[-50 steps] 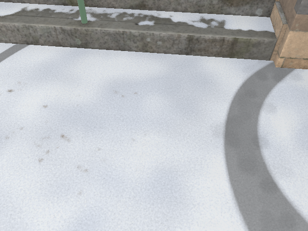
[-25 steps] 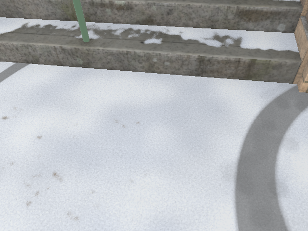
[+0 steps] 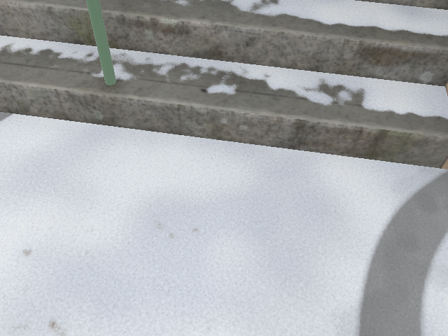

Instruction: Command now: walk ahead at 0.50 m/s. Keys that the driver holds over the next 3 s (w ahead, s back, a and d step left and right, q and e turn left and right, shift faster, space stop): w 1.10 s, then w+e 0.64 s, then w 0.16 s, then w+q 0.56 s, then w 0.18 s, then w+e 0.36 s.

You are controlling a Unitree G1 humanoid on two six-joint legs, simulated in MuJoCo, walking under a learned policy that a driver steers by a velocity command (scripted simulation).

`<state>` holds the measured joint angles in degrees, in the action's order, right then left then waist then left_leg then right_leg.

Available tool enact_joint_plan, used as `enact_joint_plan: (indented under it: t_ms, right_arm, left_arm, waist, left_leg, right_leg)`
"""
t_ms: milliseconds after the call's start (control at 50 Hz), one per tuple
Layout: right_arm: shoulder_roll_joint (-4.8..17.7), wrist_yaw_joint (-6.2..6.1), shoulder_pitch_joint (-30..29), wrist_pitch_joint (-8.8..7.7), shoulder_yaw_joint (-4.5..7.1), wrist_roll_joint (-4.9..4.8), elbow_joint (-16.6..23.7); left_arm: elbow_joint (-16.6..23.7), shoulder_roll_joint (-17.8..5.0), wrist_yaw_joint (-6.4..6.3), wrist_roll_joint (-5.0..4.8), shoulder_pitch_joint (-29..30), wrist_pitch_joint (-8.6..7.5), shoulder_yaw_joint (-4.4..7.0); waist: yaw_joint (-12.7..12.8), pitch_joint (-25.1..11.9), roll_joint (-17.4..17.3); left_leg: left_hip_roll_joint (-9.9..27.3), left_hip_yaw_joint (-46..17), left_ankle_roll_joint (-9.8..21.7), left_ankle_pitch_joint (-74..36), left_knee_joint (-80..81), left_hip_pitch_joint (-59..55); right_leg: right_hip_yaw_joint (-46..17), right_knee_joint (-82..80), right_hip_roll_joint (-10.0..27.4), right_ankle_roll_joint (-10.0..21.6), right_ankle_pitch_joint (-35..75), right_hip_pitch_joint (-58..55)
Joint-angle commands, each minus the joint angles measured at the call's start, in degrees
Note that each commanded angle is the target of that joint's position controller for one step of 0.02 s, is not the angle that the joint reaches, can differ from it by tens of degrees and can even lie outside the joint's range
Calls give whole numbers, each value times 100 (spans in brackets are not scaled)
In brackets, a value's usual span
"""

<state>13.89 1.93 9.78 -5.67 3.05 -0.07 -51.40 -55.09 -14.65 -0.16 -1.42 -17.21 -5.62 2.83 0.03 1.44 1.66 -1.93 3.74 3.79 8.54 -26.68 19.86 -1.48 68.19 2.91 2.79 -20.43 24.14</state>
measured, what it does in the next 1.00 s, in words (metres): walks ahead: right foot, then left foot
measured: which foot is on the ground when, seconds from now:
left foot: down 0.00-0.44, up 0.46-0.96, down 0.98-1.00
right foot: up 0.00-0.40, down 0.42-1.00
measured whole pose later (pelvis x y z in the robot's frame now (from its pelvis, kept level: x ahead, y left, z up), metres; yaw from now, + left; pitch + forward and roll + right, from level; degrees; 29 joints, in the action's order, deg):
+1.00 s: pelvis +0.55 -0.02 -0.01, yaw +0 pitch +1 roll -2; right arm 12.5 1.7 2.3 -4.5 2.4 3.2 -49.1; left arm -58.3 -13.8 0.1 1.3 -22.5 -4.4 3.3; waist 2.8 2.1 -0.1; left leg 1.5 4.2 3.9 5.1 -30.3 26.6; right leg 3.1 29.3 0.3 0.7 -25.0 0.0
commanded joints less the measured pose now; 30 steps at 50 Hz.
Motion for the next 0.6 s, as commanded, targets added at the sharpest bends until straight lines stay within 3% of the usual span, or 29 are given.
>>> enact_joint_plan:
  t_ms: [20, 80, 120, 200, 320, 380, 400, 420, 440, 460, 480, 500, 520, 540, 560, 600]
  right_arm:
    - [449, 21, 141, -92, 72, 54, 139]
    - [707, -67, 440, -116, 131, 46, -25]
    - [752, -141, 653, -79, 136, 29, -108]
    - [796, -210, 987, -26, 123, -27, -234]
    - [881, -243, 1506, 106, 169, -81, -531]
    - [994, -272, 1338, 175, 224, -100, -538]
    - [1017, -273, 1180, 200, 229, -107, -504]
    - [881, -269, 1109, 218, 176, -84, -458]
    - [683, -269, 1177, 204, 79, 33, -307]
    - [-102, -194, 1890, 67, -132, -13, -342]
    - [571, -169, 1476, -64, 15, -149, -382]
    - [830, -154, 929, -142, 88, -259, -197]
    - [793, -195, 660, -153, 91, -237, -151]
    - [741, -229, 532, -115, 133, -146, -143]
    - [631, -232, 672, -37, 146, -124, -163]
    - [416, -248, 814, 94, 141, -116, -212]
  left_arm:
    - [303, -335, -60, 43, -220, 45, 143]
    - [456, -333, -91, 89, 152, 131, 174]
    - [600, -333, -85, 123, 595, 123, 187]
    - [807, -187, -4, 95, 1366, 71, 129]
    - [1154, -208, 186, 22, 2249, -5, 58]
    - [1143, -422, 252, 15, 1909, -60, 125]
    - [994, -574, 240, 32, 1371, -70, 211]
    - [677, -858, 202, 51, 382, -67, 360]
    - [473, -1328, 138, 125, -703, -49, 480]
    - [358, -1549, 188, 128, -890, -35, 501]
    - [415, -979, 191, 89, -750, -45, 344]
    - [514, -773, 169, 82, -233, -56, 273]
    - [614, -668, 174, 110, 241, -57, 223]
    - [640, -517, 194, 153, 499, -64, 183]
    - [614, -408, 206, 206, 575, -81, 145]
    - [512, -414, 205, 179, 467, -106, 148]
  waist:
    - [97, -349, -626]
    - [105, -91, -484]
    - [-2, -4, -427]
    - [-238, 127, -475]
    - [-485, 394, -497]
    - [-174, 152, -662]
    - [151, -178, -703]
    - [576, -780, -592]
    - [865, -1682, 173]
    - [442, -2337, 1667]
    - [630, -2050, 980]
    - [542, -1265, 715]
    - [349, -847, 196]
    - [193, -528, 52]
    - [4, -485, 204]
    - [-113, -372, 245]
  left_leg:
    - [1479, -1702, 952, -437, 1740, -886]
    - [1454, -1331, 1045, -932, 1979, -826]
    - [1426, -1180, 987, -1130, 2017, -1049]
    - [1241, -794, 775, -1070, 2053, -1256]
    - [1617, -831, 742, -1141, 1660, -2283]
    - [1728, -814, 590, -2322, 1098, -2531]
    - [1584, -663, 490, -3280, 500, -2444]
    - [1258, -432, 328, -3588, -627, -1997]
    - [856, -143, 110, -1798, -2555, -679]
    - [-198, -442, -183, 2213, -4309, 1504]
    - [115, -1136, -65, 2398, -4942, 2107]
    - [398, -992, 25, 1868, -4964, 2399]
    - [698, -834, 13, 1324, -4707, 2155]
    - [863, -790, -16, 1018, -4379, 1919]
    - [1006, -833, -21, 809, -4169, 1559]
    - [1061, -764, -86, 679, -3831, 1366]
  right_leg:
    - [-253, -146, 582, 24, 541, 906]
    - [-196, -791, 642, -127, 1124, 1334]
    - [-174, -1431, 637, -210, 1711, 1681]
    - [24, -2770, 433, -220, 2662, 1530]
    - [110, -3697, 237, -88, 2231, 1696]
    - [263, -3932, 11, 148, 1634, 931]
    - [447, -4044, -197, 268, 1630, 94]
    - [451, -4025, -249, 454, 1782, -1310]
    - [-925, -3907, 931, 857, 1892, -3157]
    - [-3643, -4698, 2047, 1719, 786, -4824]
    - [-3749, -5016, 1866, 1468, 280, -4589]
    - [-2874, -5110, 1695, 1213, 597, -3819]
    - [-2227, -5270, 1490, 1098, 1222, -2954]
    - [-1759, -5454, 1283, 1044, 1649, -2276]
    - [-1458, -5624, 1143, 997, 1809, -1893]
    - [-1113, -5893, 1021, 1060, 1972, -1551]
Next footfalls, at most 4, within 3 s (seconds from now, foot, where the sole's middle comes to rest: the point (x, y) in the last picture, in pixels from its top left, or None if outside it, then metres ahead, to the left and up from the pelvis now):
0.42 right None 0.41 -0.15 -0.77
0.98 left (203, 265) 0.70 0.08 -0.77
1.54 right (259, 199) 0.96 -0.12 -0.77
2.20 left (237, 89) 1.36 -0.04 -0.61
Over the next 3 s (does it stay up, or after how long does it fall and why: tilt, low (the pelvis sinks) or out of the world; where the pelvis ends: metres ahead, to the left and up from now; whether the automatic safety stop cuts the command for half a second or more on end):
stays up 1.68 -0.12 0.32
